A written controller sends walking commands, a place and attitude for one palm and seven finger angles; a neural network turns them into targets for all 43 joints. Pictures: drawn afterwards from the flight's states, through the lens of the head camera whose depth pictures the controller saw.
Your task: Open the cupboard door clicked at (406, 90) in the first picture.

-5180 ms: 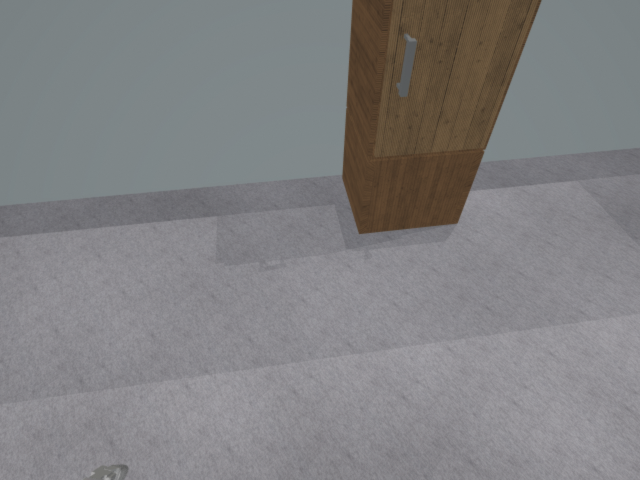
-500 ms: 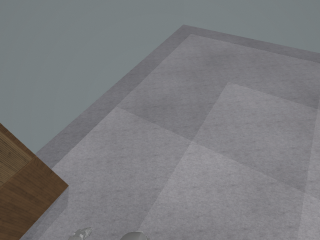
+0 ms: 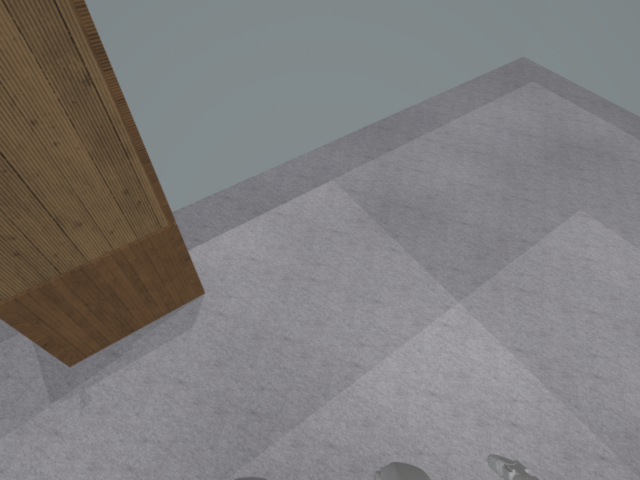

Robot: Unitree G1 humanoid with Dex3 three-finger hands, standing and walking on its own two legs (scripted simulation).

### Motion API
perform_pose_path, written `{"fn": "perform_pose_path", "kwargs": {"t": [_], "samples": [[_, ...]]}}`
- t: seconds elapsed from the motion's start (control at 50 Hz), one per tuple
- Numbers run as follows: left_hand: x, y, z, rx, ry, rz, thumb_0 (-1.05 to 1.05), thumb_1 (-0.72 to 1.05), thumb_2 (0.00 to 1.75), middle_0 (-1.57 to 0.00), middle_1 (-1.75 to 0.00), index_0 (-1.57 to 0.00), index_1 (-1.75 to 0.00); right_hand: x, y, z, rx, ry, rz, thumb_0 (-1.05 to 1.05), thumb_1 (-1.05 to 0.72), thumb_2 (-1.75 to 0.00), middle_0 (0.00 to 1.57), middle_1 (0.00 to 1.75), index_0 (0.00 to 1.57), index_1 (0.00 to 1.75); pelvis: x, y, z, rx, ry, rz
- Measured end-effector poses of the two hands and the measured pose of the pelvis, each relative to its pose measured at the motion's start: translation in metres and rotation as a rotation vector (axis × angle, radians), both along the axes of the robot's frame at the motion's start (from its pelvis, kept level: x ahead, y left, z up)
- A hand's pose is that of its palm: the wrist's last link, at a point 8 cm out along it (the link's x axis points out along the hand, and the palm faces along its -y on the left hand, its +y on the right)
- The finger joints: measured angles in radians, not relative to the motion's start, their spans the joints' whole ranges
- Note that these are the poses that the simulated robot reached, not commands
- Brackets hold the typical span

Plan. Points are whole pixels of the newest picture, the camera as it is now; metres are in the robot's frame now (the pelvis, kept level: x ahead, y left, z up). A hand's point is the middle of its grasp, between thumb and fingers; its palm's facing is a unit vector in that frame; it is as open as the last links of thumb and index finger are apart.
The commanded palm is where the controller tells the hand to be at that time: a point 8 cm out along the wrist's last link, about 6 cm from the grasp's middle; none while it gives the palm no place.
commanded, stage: turn to face it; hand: left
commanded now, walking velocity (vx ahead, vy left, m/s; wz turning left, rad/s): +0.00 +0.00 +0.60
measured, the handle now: out of the picture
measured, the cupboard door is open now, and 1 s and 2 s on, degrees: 0 0 0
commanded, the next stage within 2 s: take the last steps up to it in 1.10 s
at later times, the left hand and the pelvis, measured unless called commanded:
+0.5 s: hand out of the picture -0.01 +0.15 -0.14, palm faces +0.32 -0.91 -0.27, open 7.4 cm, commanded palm none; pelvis -0.02 -0.05 +0.01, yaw +19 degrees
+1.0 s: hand out of the picture -0.10 +0.19 -0.15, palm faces +0.54 -0.80 -0.27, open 7.4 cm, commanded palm none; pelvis -0.05 -0.03 +0.01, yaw +32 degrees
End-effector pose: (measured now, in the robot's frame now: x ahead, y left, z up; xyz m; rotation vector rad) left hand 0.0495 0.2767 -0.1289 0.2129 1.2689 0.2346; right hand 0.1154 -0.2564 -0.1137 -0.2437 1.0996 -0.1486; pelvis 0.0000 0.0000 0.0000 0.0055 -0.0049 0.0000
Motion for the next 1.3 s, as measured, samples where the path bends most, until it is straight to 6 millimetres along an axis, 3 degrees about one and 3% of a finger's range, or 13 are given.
{"fn": "perform_pose_path", "kwargs": {"t": [0.1, 0.18, 0.26, 0.38, 0.48, 0.56, 0.66, 0.74, 0.88, 0.98, 1.14, 1.3], "samples": [[0.009, -0.012, 0.015, 0.026, -0.074, 0.021, 0.01, 0.91, 0.9, -0.2, -0.3, -0.2, -0.29, -0.005, -0.002, -0.012, 0.045, 0.037, 0.027, 0.0, -0.91, -0.9, 0.2, 0.3, 0.21, 0.3, -0.002, -0.013, 0.001, 0.006, 0.001, 0.057], [0.013, -0.032, 0.022, 0.053, -0.142, 0.036, 0.01, 0.91, 0.9, -0.2, -0.3, -0.2, -0.29, -0.009, -0.015, -0.03, 0.084, 0.066, 0.043, 0.0, -0.91, -0.9, 0.2, 0.3, 0.21, 0.3, -0.004, -0.032, -0.005, 0.021, 0.0, 0.109], [0.0, -0.055, 0.032, 0.063, -0.181, 0.076, 0.01, 0.91, 0.9, -0.2, -0.3, -0.2, -0.29, -0.011, -0.029, -0.037, 0.093, 0.11, 0.077, 0.0, -0.91, -0.9, 0.2, 0.3, 0.21, 0.3, -0.006, -0.045, -0.003, 0.026, -0.017, 0.18], [-0.035, -0.078, 0.034, 0.036, -0.143, 0.153, 0.01, 0.91, 0.9, -0.2, -0.3, -0.2, -0.3, -0.005, -0.038, -0.028, 0.085, 0.147, 0.141, 0.0, -0.91, -0.9, 0.19, 0.3, 0.2, 0.3, -0.01, -0.055, 0.008, 0.049, -0.023, 0.258], [-0.071, -0.084, 0.025, 0.003, -0.099, 0.235, 0.01, 0.91, 0.9, -0.21, -0.3, -0.2, -0.3, 0.006, -0.031, -0.021, 0.055, 0.172, 0.217, 0.0, -0.91, -0.9, 0.19, 0.3, 0.2, 0.3, -0.015, -0.055, 0.01, 0.047, -0.017, 0.324], [-0.11, -0.078, 0.012, -0.018, -0.054, 0.316, 0.01, 0.91, 0.9, -0.21, -0.3, -0.2, -0.3, 0.025, -0.011, -0.015, 0.026, 0.15, 0.298, 0.0, -0.91, -0.9, 0.19, 0.3, 0.2, 0.3, -0.023, -0.048, 0.006, 0.035, -0.011, 0.375], [-0.164, -0.058, -0.014, -0.042, -0.002, 0.428, 0.01, 0.91, 0.9, -0.21, -0.3, -0.2, -0.3, 0.05, 0.028, -0.01, -0.012, 0.054, 0.406, 0.0, -0.91, -0.9, 0.19, 0.3, 0.2, 0.3, -0.035, -0.029, -0.008, 0.005, -0.009, 0.44], [-0.189, -0.045, -0.016, -0.04, 0.043, 0.481, 0.01, 0.91, 0.9, -0.2, -0.3, -0.2, -0.3, 0.051, 0.051, 0.001, -0.019, 0.008, 0.454, 0.0, -0.91, -0.9, 0.19, 0.3, 0.2, 0.3, -0.044, -0.023, -0.005, -0.004, -0.021, 0.465], [-0.192, -0.038, 0.003, -0.018, -0.02, 0.516, 0.01, 0.91, 0.9, -0.2, -0.3, -0.2, -0.29, 0.036, 0.067, 0.004, 0.004, 0.043, 0.494, 0.0, -0.91, -0.9, 0.2, 0.3, 0.21, 0.3, -0.05, -0.02, 0.008, -0.012, -0.021, 0.519], [-0.181, -0.047, 0.011, 0.002, -0.052, 0.52, 0.01, 0.91, 0.9, -0.2, -0.3, -0.2, -0.29, 0.023, 0.062, -0.007, 0.036, 0.086, 0.496, 0.0, -0.91, -0.9, 0.2, 0.3, 0.21, 0.3, -0.05, -0.029, 0.008, -0.004, -0.017, 0.549], [-0.166, -0.089, 0.018, 0.039, -0.108, 0.532, 0.01, 0.91, 0.9, -0.2, -0.3, -0.2, -0.29, 0.01, 0.027, -0.038, 0.073, 0.187, 0.492, 0.0, -0.91, -0.9, 0.2, 0.3, 0.21, 0.3, -0.045, -0.059, 0.0, 0.018, -0.014, 0.607], [-0.197, -0.132, 0.022, 0.003, -0.075, 0.624, 0.01, 0.92, 0.9, -0.21, -0.3, -0.2, -0.3, 0.01, 0.007, -0.03, 0.037, 0.242, 0.537, 0.0, -0.91, -0.9, 0.19, 0.3, 0.2, 0.3, -0.046, -0.071, 0.011, 0.036, -0.02, 0.668]]}}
